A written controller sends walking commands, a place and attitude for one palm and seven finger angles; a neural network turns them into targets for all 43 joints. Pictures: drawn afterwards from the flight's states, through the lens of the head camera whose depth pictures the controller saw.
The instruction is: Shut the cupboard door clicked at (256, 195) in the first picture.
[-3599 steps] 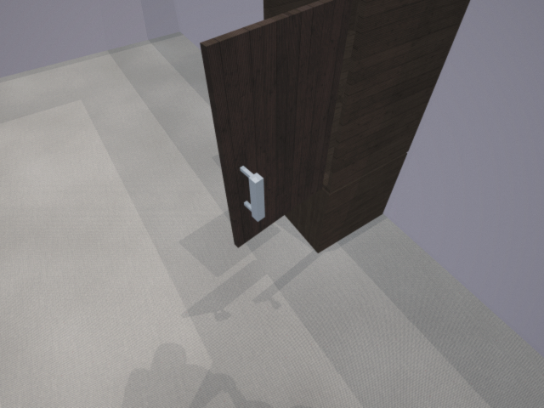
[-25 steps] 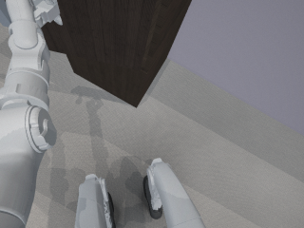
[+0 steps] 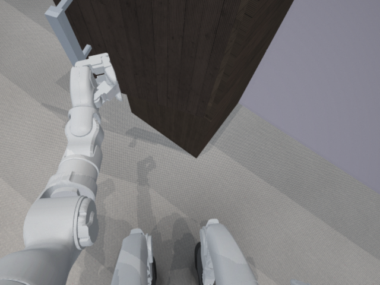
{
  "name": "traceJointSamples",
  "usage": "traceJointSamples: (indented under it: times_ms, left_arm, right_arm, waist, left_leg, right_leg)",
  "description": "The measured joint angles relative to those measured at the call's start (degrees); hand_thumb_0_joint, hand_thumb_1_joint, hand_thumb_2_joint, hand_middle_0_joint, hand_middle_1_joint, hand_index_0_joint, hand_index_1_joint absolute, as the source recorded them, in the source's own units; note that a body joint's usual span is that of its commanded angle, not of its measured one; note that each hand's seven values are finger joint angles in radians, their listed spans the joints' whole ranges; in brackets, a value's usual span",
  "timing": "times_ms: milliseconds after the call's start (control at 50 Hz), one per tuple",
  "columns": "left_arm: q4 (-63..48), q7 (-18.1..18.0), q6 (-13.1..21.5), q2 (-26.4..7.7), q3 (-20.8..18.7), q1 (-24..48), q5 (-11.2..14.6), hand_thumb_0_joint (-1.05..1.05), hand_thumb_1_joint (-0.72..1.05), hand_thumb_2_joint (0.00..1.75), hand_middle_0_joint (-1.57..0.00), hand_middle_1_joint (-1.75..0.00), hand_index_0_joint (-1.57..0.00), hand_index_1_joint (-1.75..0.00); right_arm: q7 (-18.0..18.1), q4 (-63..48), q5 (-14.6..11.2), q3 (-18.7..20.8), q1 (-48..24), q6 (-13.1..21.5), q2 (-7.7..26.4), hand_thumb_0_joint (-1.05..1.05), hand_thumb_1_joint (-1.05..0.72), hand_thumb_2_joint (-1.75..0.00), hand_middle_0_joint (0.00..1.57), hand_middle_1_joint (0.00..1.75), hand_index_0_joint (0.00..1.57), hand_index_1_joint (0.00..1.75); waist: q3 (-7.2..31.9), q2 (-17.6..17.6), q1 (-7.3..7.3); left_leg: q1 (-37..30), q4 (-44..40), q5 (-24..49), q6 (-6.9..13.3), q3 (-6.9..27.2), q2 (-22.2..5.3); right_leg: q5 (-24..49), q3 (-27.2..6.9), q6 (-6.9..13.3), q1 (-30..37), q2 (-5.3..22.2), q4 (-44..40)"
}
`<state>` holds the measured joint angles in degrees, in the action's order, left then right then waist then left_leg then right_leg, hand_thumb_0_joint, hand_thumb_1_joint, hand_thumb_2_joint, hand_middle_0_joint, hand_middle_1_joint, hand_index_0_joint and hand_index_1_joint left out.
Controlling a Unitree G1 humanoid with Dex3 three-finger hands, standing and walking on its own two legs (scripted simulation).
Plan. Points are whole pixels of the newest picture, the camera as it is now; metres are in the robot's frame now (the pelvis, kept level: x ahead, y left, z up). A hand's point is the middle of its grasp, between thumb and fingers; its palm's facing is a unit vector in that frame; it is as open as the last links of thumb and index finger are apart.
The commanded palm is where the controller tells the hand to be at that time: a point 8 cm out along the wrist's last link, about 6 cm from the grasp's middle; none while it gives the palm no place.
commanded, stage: pull the fist back off the door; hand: left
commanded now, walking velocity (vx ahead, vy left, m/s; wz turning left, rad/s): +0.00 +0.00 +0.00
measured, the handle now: (73, 34) +0.64 +0.20 +0.03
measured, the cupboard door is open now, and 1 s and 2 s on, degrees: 19 19 19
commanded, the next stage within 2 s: draw the hand back to the body in 0.08 s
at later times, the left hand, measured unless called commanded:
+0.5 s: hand (83, 97) +0.44 +0.15 +0.10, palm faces +0.07 -1.00 -0.05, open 3.1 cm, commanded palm +0.40 +0.19 +0.11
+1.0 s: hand out of the picture +0.32 +0.22 +0.21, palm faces +0.27 -0.93 -0.27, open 3.4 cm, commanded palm +0.27 +0.26 +0.23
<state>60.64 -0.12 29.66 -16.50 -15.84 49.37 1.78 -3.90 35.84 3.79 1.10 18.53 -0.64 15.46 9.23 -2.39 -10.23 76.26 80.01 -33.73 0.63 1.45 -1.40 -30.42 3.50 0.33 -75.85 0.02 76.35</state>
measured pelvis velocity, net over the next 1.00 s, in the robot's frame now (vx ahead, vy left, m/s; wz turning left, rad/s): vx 0.04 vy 0.01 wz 0.03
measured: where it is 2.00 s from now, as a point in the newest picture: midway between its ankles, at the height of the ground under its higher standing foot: outside the picture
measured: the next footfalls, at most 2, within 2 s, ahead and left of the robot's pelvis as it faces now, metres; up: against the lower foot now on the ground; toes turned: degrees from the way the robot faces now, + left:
none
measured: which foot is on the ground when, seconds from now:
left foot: down 0.00-1.00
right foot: down 0.00-1.00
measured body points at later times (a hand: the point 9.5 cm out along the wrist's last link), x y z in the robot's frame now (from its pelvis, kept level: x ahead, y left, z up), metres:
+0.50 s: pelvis +0.01 +0.00 +0.05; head +0.12 -0.02 +0.49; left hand +0.43 +0.20 +0.11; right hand +0.06 -0.24 -0.08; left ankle +0.02 +0.11 -0.59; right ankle +0.04 -0.12 -0.59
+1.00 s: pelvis +0.04 +0.01 +0.13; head +0.04 -0.01 +0.58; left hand +0.30 +0.27 +0.23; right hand +0.24 -0.21 +0.05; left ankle +0.02 +0.11 -0.59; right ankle +0.04 -0.12 -0.59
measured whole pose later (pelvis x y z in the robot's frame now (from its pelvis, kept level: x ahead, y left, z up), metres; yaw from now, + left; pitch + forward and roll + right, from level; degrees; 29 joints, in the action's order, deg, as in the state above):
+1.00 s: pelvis +0.04 +0.01 +0.13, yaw +2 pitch +3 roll -1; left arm 3.1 -6.2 4.7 -16.5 -5.9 -5.8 3.4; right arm 6.3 29.0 -2.1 -2.0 11.3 -1.0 12.6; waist 3.8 -2.7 1.4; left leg 19.8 38.8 -21.8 1.1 -0.5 0.3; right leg -19.8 1.7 -0.5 -20.4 0.9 37.4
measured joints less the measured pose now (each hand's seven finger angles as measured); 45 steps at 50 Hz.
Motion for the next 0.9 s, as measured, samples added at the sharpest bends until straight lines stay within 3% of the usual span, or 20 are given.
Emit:
traceJointSamples:
  times_ms: [120,280,380,460,520,620,720,820,900]
  left_arm:
    - [1.9,-1.9,1.4,2.3,3.1,0.1,-1.0,0.02,0.90,0.90,-1.30,-1.50,-1.30,-1.50]
    - [3.9,-3.0,1.6,1.5,0.7,2.8,-2.0,0.02,0.89,0.90,-1.30,-1.50,-1.30,-1.50]
    - [-8.5,-0.6,-1.1,2.1,0.2,-8.7,0.6,0.02,0.89,0.90,-1.30,-1.50,-1.30,-1.50]
    - [-17.9,1.2,-5.3,3.5,2.3,-19.4,4.3,0.02,0.89,0.90,-1.30,-1.50,-1.30,-1.50]
    - [-22.0,2.0,-6.5,4.1,3.7,-24.4,6.4,0.02,0.89,0.90,-1.30,-1.50,-1.30,-1.50]
    - [-25.7,4.2,-5.8,3.3,6.3,-28.0,7.0,0.02,0.89,0.90,-1.30,-1.50,-1.30,-1.50]
    - [-31.5,7.7,-8.9,2.7,8.0,-35.0,8.3,0.01,0.90,0.90,-1.27,-1.48,-1.27,-1.47]
    - [-43.8,0.9,-17.1,1.9,11.1,-46.4,3.5,0.01,0.89,0.90,-1.20,-1.39,-1.20,-1.39]
    - [-51.4,-3.4,-21.6,0.9,11.4,-52.1,2.0,0.02,0.89,0.90,-1.11,-1.29,-1.11,-1.29]
  right_arm:
    - [0.6,0.0,-0.1,-0.2,-3.3,-0.6,-0.4,0.00,-0.91,-0.90,0.20,0.30,0.20,0.30]
    - [0.8,-1.1,0.1,-1.4,-4.1,-1.8,-2.1,0.00,-0.90,-0.90,0.20,0.30,0.20,0.30]
    - [0.9,-2.4,-1.7,-1.2,-1.2,-3.8,-2.7,0.00,-0.90,-0.90,0.20,0.30,0.20,0.30]
    - [2.0,-2.7,-3.7,-1.5,1.5,-4.3,-2.8,0.00,-0.90,-0.90,0.20,0.30,0.20,0.30]
    - [3.3,-2.3,-4.6,-2.0,2.4,-3.3,-2.9,0.01,-0.90,-0.90,0.20,0.30,0.20,0.30]
    - [4.7,-2.2,-5.1,-2.0,1.1,-1.0,-1.8,0.01,-0.90,-0.90,0.20,0.30,0.21,0.30]
    - [5.4,-4.6,-6.0,-0.9,-1.6,-0.1,0.2,0.01,-0.90,-0.90,0.20,0.30,0.20,0.30]
    - [8.0,-7.5,-6.2,-0.3,-4.3,-1.9,-0.6,0.01,-0.90,-0.90,0.20,0.30,0.20,0.30]
    - [9.7,-8.0,-6.1,-1.3,-5.7,-1.7,-1.7,0.01,-0.90,-0.90,0.20,0.30,0.20,0.30]
  waist:
    - [0.3,0.1,0.75]
    - [0.5,-0.2,0.05]
    - [0.0,-1.3,2.22]
    - [-0.7,-1.7,4.84]
    - [-0.8,-0.8,6.10]
    - [-0.9,0.9,6.64]
    - [-1.5,1.1,6.84]
    - [-2.8,1.0,8.10]
    - [-3.9,0.5,9.66]
  left_leg:
    - [-1.8,-0.5,0.0,0.1,0.2,0.6]
    - [-1.4,-0.2,0.1,0.1,-0.6,0.4]
    - [-7.2,-4.2,0.6,0.4,-2.4,-0.2]
    - [-15.7,-10.9,2.4,0.4,-3.1,0.0]
    - [-21.7,-15.7,4.1,0.3,-2.6,0.2]
    - [-28.4,-20.3,5.7,-0.2,-1.0,0.4]
    - [-34.3,-23.9,6.5,-0.1,-1.1,0.3]
    - [-43.2,-30.8,8.5,0.3,-2.6,0.9]
    - [-49.6,-35.8,10.1,0.5,-2.5,1.4]
  right_leg:
    - [-0.4,0.1,-0.1,2.0,0.6,-0.2]
    - [-0.2,-0.6,-0.1,1.1,0.4,0.4]
    - [0.7,-2.4,-0.4,5.7,-0.3,-3.0]
    - [2.3,-3.0,-0.5,13.9,-0.3,-9.0]
    - [3.6,-2.6,-0.4,20.1,-0.1,-13.7]
    - [5.0,-0.9,0.0,27.8,0.0,-19.0]
    - [6.1,-1.0,-0.1,33.9,-0.2,-23.0]
    - [7.7,-2.5,-0.6,41.8,0.3,-28.7]
    - [9.0,-2.4,-0.7,48.2,0.7,-33.4]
